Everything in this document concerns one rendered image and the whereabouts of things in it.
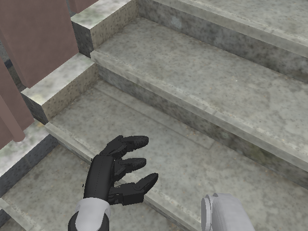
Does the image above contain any robot left forearm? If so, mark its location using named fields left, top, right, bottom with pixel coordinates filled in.
left=67, top=197, right=111, bottom=231

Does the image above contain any left robot hand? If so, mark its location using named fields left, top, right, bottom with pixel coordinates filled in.
left=82, top=135, right=159, bottom=206

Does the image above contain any right robot thigh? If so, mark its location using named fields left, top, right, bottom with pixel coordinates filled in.
left=201, top=192, right=255, bottom=231

